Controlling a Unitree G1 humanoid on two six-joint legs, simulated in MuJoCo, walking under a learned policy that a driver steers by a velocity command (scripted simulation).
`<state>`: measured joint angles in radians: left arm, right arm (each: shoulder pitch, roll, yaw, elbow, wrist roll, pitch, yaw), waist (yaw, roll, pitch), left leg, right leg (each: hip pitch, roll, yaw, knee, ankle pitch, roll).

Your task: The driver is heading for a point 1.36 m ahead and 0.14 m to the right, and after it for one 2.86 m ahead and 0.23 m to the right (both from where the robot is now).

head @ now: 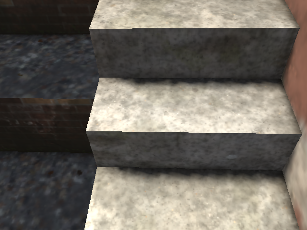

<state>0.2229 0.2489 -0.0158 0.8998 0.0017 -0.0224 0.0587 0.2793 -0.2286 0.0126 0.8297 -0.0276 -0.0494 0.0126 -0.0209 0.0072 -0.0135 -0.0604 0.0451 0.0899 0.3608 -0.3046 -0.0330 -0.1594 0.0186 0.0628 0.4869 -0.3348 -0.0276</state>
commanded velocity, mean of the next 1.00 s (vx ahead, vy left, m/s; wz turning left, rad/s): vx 0.50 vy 0.00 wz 0.00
